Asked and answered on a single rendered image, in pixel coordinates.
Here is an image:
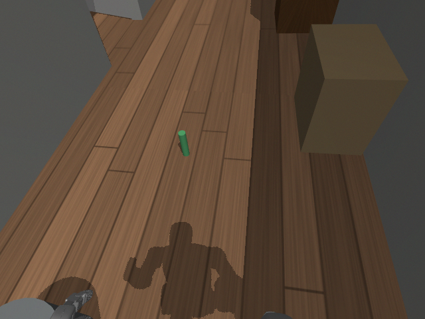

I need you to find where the left robot hand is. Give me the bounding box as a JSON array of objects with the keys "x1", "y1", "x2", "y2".
[{"x1": 50, "y1": 290, "x2": 93, "y2": 319}]

